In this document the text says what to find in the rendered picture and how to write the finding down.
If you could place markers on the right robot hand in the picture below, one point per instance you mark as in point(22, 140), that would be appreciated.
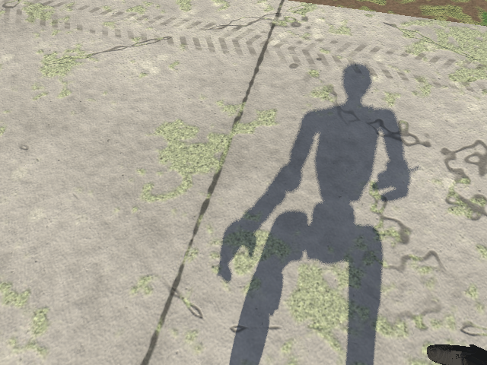
point(446, 354)

